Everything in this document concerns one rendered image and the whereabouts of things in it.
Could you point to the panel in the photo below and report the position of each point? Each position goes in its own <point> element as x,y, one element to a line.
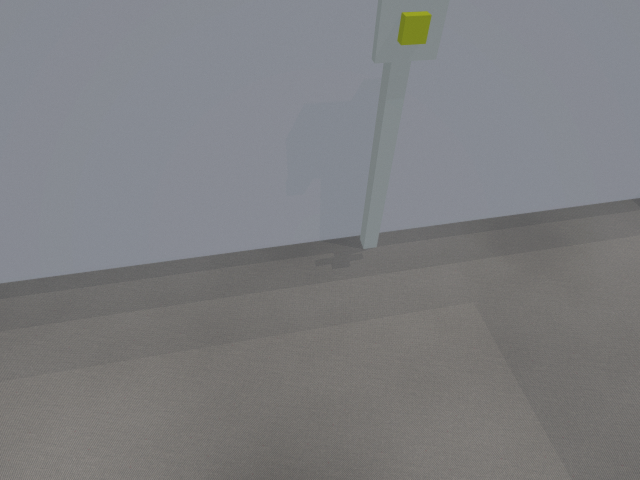
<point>397,60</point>

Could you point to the button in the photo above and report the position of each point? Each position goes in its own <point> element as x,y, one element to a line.
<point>414,27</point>

